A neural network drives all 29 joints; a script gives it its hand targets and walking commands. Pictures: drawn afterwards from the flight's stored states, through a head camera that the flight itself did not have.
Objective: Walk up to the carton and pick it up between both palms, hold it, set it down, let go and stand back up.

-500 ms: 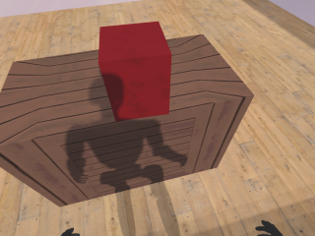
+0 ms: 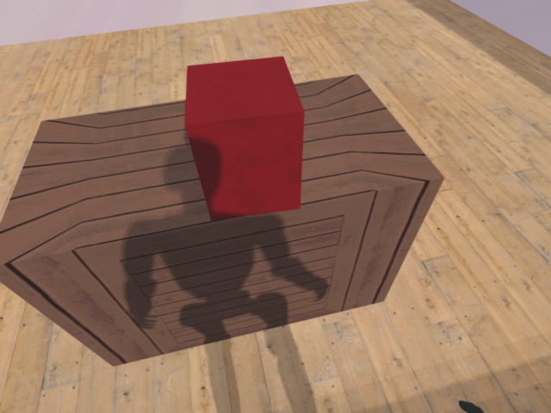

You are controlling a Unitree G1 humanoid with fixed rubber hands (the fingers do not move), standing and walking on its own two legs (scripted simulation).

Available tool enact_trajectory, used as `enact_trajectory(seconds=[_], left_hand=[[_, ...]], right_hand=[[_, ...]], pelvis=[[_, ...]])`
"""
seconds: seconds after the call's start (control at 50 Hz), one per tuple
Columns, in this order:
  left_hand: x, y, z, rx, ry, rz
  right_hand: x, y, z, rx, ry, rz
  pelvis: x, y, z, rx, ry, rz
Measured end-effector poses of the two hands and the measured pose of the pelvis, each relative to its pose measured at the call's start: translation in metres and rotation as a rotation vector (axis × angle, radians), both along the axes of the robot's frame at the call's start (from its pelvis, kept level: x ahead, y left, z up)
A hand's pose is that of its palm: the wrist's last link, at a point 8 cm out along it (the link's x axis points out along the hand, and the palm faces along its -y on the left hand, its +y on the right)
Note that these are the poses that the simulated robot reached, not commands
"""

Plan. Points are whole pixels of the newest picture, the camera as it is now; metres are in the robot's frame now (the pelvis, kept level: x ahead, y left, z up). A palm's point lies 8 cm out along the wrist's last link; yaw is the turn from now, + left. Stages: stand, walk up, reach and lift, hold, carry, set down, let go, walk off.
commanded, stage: stand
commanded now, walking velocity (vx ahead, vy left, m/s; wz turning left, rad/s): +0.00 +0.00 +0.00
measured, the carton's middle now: (246, 140) +0.64 +0.08 +0.03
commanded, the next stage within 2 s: walk up in 1.42 s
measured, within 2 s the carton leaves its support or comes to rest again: neither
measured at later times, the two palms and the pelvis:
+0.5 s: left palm out of the picture +0.07 +0.28 -0.10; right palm out of the picture +0.08 -0.29 -0.10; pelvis -0.01 +0.00 +0.02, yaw +1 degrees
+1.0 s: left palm out of the picture +0.06 +0.28 -0.10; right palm out of the picture +0.08 -0.29 -0.10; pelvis -0.01 +0.00 +0.02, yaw +1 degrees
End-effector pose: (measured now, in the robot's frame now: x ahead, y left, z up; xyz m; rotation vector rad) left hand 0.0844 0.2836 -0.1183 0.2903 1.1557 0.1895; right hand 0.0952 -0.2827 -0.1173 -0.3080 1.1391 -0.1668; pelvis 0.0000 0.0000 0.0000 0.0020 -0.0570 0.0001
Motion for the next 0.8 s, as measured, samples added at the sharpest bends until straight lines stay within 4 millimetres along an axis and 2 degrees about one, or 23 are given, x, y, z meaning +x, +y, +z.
enact_trajectory(seconds=[0.38,0.8], left_hand=[[-0.007,-0.004,0.015,-0.011,0.006,0.015],[-0.021,-0.004,0.016,-0.016,0.036,0.035]], right_hand=[[-0.013,-0.003,0.014,0.009,0.023,-0.013],[-0.021,-0.004,0.016,0.012,0.046,-0.014]], pelvis=[[-0.006,-0.004,0.016,0.001,-0.013,0.007],[-0.008,-0.005,0.02,0.0,-0.01,0.013]])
